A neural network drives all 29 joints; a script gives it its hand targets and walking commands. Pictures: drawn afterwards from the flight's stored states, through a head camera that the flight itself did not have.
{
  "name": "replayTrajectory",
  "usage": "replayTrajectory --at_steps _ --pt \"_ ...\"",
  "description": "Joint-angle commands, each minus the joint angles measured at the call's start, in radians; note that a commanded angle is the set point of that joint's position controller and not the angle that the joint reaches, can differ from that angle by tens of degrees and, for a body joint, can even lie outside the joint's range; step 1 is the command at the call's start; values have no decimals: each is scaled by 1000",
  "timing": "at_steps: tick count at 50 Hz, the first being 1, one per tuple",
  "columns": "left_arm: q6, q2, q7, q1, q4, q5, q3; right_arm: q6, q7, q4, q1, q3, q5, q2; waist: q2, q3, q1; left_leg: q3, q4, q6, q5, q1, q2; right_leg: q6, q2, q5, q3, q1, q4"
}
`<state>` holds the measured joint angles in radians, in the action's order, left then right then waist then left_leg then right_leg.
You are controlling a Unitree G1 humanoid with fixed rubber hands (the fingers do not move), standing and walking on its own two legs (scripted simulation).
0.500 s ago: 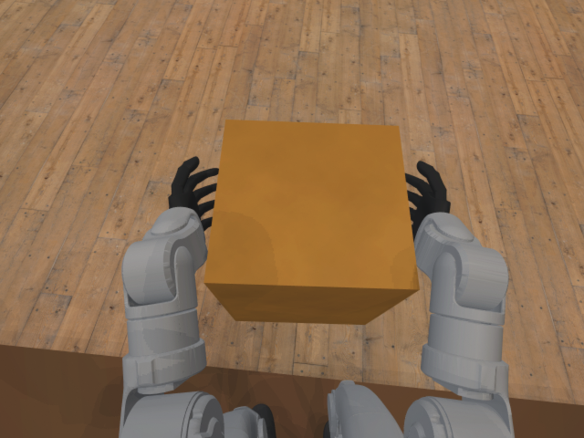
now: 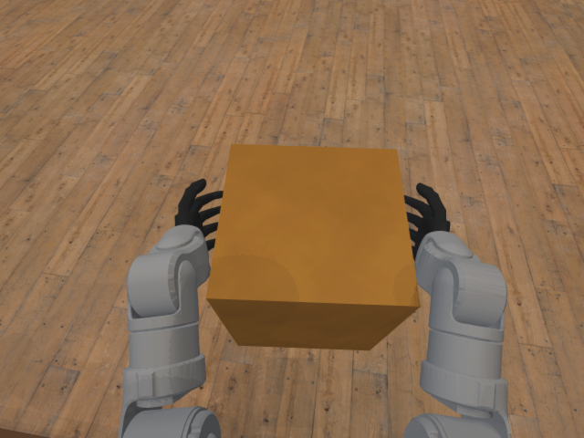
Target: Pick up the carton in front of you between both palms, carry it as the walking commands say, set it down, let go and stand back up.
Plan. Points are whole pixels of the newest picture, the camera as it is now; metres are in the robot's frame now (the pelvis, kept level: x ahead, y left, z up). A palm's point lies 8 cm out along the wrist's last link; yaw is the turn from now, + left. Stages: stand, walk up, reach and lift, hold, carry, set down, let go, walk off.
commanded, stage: carry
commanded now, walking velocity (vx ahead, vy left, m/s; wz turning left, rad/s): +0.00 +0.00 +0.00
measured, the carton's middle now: (308, 258) +0.34 +0.00 +0.03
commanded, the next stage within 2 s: none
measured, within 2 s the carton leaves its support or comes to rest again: neither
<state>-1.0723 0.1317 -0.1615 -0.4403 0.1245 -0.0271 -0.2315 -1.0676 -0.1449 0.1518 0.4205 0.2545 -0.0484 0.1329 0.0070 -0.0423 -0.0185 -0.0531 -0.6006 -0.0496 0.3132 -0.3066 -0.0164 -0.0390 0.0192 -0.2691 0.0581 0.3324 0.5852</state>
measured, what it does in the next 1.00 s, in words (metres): goes down: left foot 0.14 m lower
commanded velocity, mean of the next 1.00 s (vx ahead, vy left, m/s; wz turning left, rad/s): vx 0.00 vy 0.00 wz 0.00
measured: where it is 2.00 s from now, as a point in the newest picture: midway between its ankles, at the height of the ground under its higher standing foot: outside the picture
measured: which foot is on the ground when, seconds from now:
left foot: down 0.00-0.34, up 0.36-0.62, down 0.64-1.00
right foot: down 0.00-1.00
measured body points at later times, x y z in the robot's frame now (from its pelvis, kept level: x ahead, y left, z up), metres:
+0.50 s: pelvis +0.10 +0.01 -0.02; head +0.13 +0.02 +0.43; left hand +0.43 +0.18 +0.08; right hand +0.46 -0.12 +0.09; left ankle +0.14 +0.11 -0.72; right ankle -0.05 -0.10 -0.73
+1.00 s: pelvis +0.19 +0.06 -0.13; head +0.29 +0.09 +0.31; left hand +0.53 +0.22 -0.11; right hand +0.54 -0.09 -0.10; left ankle +0.28 +0.10 -0.87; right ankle -0.02 -0.10 -0.71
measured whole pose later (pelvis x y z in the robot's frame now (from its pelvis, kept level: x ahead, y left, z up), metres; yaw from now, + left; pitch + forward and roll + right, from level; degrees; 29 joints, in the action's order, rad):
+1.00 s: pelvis +0.19 +0.06 -0.13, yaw +1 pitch +8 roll -6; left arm -0.91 0.15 -0.16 -0.37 0.11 -0.04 -0.21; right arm -0.86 -0.13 0.09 0.34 0.25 0.01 0.13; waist 0.05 0.10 -0.01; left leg -0.04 -0.41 -0.09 -0.01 -0.51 0.01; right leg 0.05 0.05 -0.75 0.01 0.34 1.27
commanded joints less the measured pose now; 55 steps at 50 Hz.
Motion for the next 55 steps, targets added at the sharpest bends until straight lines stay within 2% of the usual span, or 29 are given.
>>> replayTrajectory --at_steps 1,7,12,14,15,16,17,18,19,21,22,24,25,27,28,29,31,32,33,34,35,36,37,40,42,44,46,50,55 --pt "21 763 44 -568 77 202 651 13 39 62 587 -666 209 737 -40 -416 -6 21 93 3 -599 135 57 -48 -98 732 -60 -274 -9" --pt "21 733 26 -514 67 169 630 13 29 35 516 -651 203 704 47 -433 34 47 43 -5 -1002 390 109 8 -40 500 9 -64 -7" --pt "19 726 22 -523 75 155 620 19 25 50 523 -662 211 702 94 -397 82 107 -31 -36 -1173 523 143 37 -8 251 41 140 6" --pt "18 715 19 -505 68 143 610 22 23 56 526 -674 220 701 80 -390 87 109 -98 -39 -1206 489 139 35 -4 279 39 132 -2" --pt "20 709 18 -486 66 137 602 24 22 65 539 -682 229 702 39 -396 62 71 -164 -21 -1178 369 116 26 -10 417 31 11 -31" --pt "24 704 17 -462 68 130 595 25 23 84 568 -692 242 705 -59 -405 7 -24 -235 24 -1001 89 50 3 -30 756 7 -281 -72" --pt "30 702 16 -460 85 127 596 27 27 109 592 -708 258 724 -215 -376 -60 -65 -270 65 -227 -362 -38 -75 -108 1116 -118 -663 -47" --pt "34 701 16 -465 91 128 599 29 33 121 587 -716 263 741 -235 -346 -75 1 -188 70 182 -582 -37 -148 -198 1218 -217 -823 -11" --pt "37 700 17 -482 107 142 623 30 35 119 592 -702 256 735 -143 -336 -94 26 -104 57 244 -580 -11 -165 -232 1168 -254 -827 -3" --pt "44 710 23 -488 129 175 678 25 30 83 512 -664 224 703 -68 -383 -67 43 -138 37 7 -389 16 -144 -234 888 -202 -649 -2" --pt "43 710 26 -478 142 188 693 22 27 68 475 -646 202 690 -119 -389 -85 98 -226 28 -117 -474 44 -129 -226 740 -224 -702 36" --pt "31 694 29 -484 120 206 704 10 18 22 416 -603 151 646 -96 -305 -133 59 -252 38 -166 -661 26 -151 -172 527 -213 -674 76" --pt "27 691 31 -500 112 221 710 5 11 13 401 -572 117 624 -36 -265 -117 77 -138 29 -314 -621 55 -140 -153 390 -202 -563 97" --pt "19 705 34 -571 96 269 728 -2 -7 -27 359 -504 68 571 12 -210 -59 9 88 -3 -658 -164 9 -118 -89 163 -89 -110 111" --pt "22 714 33 -587 91 288 729 -5 -12 -7 374 -485 67 553 -98 -232 -9 31 68 -25 -763 48 38 -109 -136 57 -106 65 163" --pt "20 724 32 -598 83 288 724 -6 -14 6 408 -487 68 545 -116 -229 34 36 68 -29 -774 169 42 -94 -142 38 -98 140 224" --pt "9 725 24 -624 60 264 690 -5 -14 4 460 -493 91 531 -16 -241 101 -39 146 5 -709 341 31 -50 -86 55 -27 122 474" --pt "6 709 13 -639 35 242 654 -5 -12 1 481 -496 112 525 35 -232 112 -29 169 30 -633 408 75 -30 -59 -45 -19 138 639" --pt "-3 676 -2 -627 10 207 607 -5 -14 -10 522 -501 128 507 234 -236 29 61 -14 47 -1167 456 202 22 50 -559 23 226 919" --pt "-14 641 -20 -584 -11 189 582 -6 -22 -44 511 -502 152 493 267 -312 6 252 -86 8 -1252 466 322 46 16 -545 -58 271 982" --pt "-18 629 -35 -530 -20 173 566 0 -26 -29 526 -518 178 498 266 -403 24 413 48 -52 -761 397 379 44 -9 -431 -80 230 920" --pt "-7 668 -45 -561 -4 171 563 10 -21 6 567 -539 218 550 205 -419 25 524 191 -32 -240 339 377 43 -20 -382 -94 234 868" --pt "8 712 -46 -633 33 172 569 24 -10 39 632 -569 246 621 163 -388 39 553 243 -8 -150 279 345 47 -15 -356 -99 208 817" --pt "68 847 -23 -673 40 195 638 72 39 69 698 -638 290 765 107 -406 39 396 193 56 -467 369 264 67 13 -416 -75 152 675" --pt "105 880 -7 -594 24 181 673 111 58 45 612 -664 296 796 145 -485 54 310 105 87 -910 570 241 68 28 -468 -55 172 635" --pt "135 882 7 -457 -2 156 694 146 66 7 470 -681 278 799 173 -539 62 253 21 80 -1355 688 240 69 26 -470 -48 195 658" --pt "159 874 18 -341 -15 134 707 176 67 -9 353 -688 241 789 179 -586 66 239 7 45 -1553 742 260 77 21 -454 -47 214 665" --pt "201 873 53 -288 33 133 739 222 79 35 299 -722 212 801 123 -609 60 229 35 -18 -1598 740 283 74 16 -446 -52 238 628" --pt "232 833 67 -315 89 162 782 251 81 113 319 -749 210 753 92 -593 40 207 76 -52 -1347 633 272 56 12 -462 -64 175 547"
